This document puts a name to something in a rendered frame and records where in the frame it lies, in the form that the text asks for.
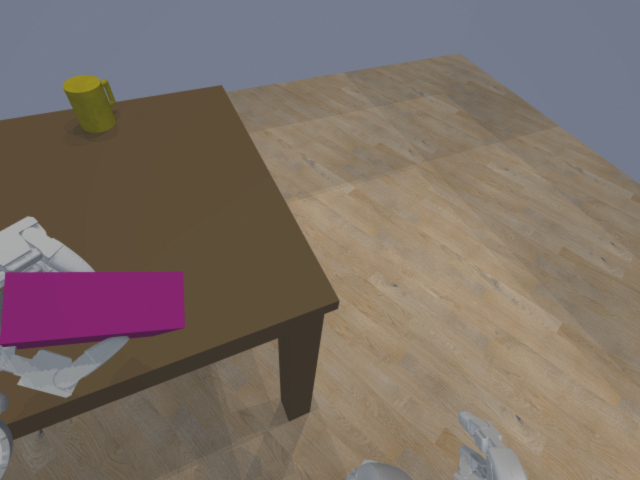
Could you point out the robot right hand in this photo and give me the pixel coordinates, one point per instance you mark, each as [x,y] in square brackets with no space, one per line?
[501,463]

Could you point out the sponge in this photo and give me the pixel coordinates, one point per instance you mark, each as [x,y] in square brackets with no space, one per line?
[58,308]

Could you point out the table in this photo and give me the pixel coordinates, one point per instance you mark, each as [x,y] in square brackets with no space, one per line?
[176,185]

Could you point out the robot left hand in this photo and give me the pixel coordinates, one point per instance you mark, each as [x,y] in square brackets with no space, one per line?
[25,247]

